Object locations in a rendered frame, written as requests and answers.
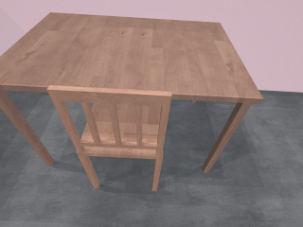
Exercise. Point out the chair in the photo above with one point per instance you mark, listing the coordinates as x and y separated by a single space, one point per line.
122 123

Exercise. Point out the table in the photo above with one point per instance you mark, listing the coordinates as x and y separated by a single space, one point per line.
194 60

